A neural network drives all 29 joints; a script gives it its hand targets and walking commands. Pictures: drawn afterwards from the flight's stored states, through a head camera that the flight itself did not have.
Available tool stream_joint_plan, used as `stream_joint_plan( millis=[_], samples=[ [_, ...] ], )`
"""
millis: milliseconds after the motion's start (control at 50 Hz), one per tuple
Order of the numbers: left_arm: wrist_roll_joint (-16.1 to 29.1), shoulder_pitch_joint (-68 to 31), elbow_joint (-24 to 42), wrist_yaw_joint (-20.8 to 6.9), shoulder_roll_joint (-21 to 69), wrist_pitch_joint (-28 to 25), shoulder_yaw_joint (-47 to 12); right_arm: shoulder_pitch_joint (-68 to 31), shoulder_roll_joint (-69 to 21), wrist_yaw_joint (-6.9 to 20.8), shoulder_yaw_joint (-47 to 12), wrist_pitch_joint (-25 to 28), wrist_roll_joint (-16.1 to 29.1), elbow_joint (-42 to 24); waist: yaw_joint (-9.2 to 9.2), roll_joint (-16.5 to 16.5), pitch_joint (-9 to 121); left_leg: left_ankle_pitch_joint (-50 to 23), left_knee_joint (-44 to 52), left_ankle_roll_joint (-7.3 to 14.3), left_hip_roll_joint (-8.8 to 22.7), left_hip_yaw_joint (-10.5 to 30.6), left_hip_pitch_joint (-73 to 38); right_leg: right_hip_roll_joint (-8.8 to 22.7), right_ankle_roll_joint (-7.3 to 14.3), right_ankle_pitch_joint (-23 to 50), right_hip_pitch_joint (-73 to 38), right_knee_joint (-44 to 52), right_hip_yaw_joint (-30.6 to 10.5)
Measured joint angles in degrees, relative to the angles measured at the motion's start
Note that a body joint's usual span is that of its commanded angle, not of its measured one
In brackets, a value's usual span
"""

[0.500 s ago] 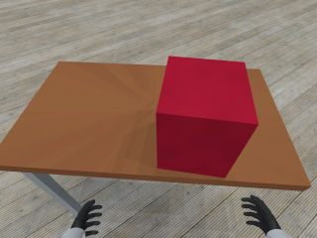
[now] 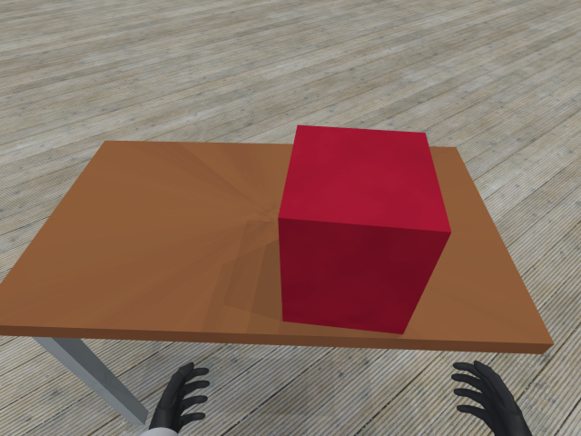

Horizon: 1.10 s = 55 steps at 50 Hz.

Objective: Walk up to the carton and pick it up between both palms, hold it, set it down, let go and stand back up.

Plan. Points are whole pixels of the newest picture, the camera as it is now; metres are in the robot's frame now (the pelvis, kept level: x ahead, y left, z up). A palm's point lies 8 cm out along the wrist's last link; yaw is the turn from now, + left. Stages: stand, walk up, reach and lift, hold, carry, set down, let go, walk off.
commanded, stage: reach and lift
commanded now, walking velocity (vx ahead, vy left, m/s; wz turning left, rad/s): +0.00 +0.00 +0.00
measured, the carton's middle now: (350, 231) +0.42 -0.05 +0.05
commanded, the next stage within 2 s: none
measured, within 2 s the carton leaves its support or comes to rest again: neither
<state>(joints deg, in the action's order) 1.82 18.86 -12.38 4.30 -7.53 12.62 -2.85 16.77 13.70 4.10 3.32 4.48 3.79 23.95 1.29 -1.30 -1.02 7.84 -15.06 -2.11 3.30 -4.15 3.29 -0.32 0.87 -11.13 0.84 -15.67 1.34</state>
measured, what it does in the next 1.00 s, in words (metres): stands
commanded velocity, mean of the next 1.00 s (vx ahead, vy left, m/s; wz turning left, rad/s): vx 0.00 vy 0.00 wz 0.00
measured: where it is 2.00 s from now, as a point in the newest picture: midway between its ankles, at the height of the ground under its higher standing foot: outside the picture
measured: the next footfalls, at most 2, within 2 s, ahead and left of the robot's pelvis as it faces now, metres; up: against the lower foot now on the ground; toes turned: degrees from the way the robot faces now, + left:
none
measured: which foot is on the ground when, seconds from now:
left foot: down 0.00-1.00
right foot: down 0.00-1.00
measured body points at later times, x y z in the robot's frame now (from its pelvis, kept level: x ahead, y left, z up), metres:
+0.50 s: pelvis +0.00 +0.00 +0.00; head +0.00 +0.01 +0.45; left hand +0.19 +0.18 +0.00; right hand +0.19 -0.24 +0.01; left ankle +0.01 +0.14 -0.75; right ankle -0.02 -0.11 -0.75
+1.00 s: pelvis +0.00 +0.00 +0.00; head +0.01 +0.00 +0.45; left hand +0.26 +0.15 +0.06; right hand +0.23 -0.24 +0.06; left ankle +0.01 +0.14 -0.75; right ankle -0.02 -0.11 -0.75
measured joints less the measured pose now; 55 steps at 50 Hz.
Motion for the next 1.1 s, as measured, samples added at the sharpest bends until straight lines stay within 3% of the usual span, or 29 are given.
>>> stream_joint_plan(
  millis=[320, 800, 1100],
  samples=[
    [3.9, 2.9, 9.8, 2.3, -0.6, -3.2, -3.1, 4.9, -1.7, -1.8, 1.3, -2.9, 2.4, -15.6, 0.67, 0.3, -0.6, -0.7, 0.4, 0.0, 0.3, -1.2, 1.4, -0.4, 0.1, 0.6, 2.7, -1.0, -1.6],
    [3.6, -0.6, 19.3, 4.1, 1.2, -5.8, -4.9, 3.2, -0.8, -4.6, 0.0, -1.6, 8.4, -24.5, -0.78, 0.3, -1.1, 0.7, 0.1, -0.3, 0.2, -0.8, 0.2, -0.5, 0.2, -0.5, 1.6, -1.1, -2.0],
    [3.3, -12.1, 27.8, 3.1, 2.6, 11.5, 0.8, -9.8, 2.4, -8.6, -1.8, -11.9, 12.8, -27.2, -1.03, 0.1, -3.1, -0.4, 1.8, -0.6, 0.6, -1.8, -1.5, -1.3, 0.5, 0.5, 1.4, -0.8, -3.8]
  ],
)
